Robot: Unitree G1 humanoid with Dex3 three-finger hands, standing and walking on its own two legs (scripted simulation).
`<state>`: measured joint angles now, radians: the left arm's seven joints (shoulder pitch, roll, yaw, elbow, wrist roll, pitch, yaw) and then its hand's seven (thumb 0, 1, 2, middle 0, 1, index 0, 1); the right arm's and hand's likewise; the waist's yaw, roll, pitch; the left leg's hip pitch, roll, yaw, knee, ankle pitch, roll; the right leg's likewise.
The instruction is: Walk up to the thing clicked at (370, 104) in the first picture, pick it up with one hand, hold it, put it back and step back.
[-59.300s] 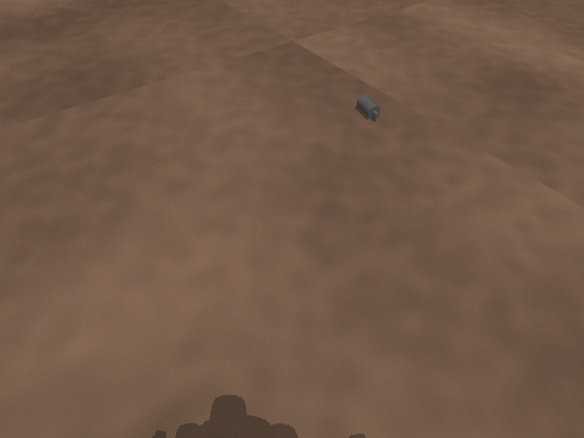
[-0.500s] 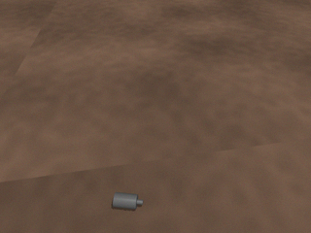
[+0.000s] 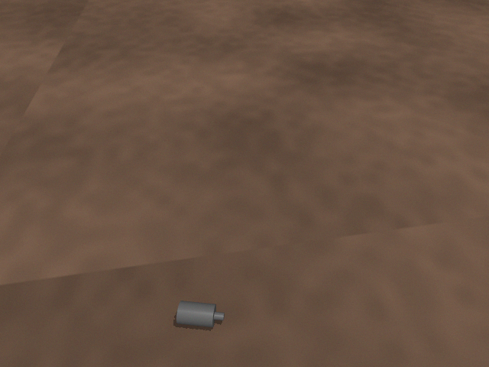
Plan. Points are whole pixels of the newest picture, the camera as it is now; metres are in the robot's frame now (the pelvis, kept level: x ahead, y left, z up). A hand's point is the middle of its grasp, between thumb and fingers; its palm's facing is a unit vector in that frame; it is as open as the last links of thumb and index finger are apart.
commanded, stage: stand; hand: left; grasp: from above
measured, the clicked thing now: (201, 314) +0.45 +0.18 -0.74
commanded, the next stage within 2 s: step back in 0.22 s
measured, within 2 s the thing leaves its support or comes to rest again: neither
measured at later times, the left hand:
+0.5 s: hand out of the picture +0.10 +0.30 -0.17, palm faces -0.01 -0.93 -0.38, open 7.4 cm
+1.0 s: hand out of the picture +0.00 +0.30 -0.17, palm faces -0.09 -0.92 -0.39, open 7.3 cm
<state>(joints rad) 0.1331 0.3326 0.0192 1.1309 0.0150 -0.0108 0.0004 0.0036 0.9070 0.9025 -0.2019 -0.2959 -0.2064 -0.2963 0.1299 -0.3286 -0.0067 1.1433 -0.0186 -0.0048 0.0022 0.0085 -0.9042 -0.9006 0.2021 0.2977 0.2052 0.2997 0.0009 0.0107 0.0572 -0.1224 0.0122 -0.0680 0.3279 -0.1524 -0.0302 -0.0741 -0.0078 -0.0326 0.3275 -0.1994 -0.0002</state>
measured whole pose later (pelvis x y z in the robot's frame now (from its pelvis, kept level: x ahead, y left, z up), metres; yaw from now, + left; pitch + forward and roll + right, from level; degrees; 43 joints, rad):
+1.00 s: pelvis -0.11 +0.04 -0.03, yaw -4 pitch -3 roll +0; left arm 0.16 0.36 0.07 0.88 0.03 0.03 -0.01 0.00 0.91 0.90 -0.20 -0.30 -0.21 -0.30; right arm 0.12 -0.37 -0.04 0.88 0.00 0.06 -0.01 0.01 -0.90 -0.90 0.20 0.30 0.21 0.30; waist 0.00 0.02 0.18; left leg -0.43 -0.05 -0.04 0.92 -0.48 0.02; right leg -0.27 0.03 0.03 0.65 -0.33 -0.03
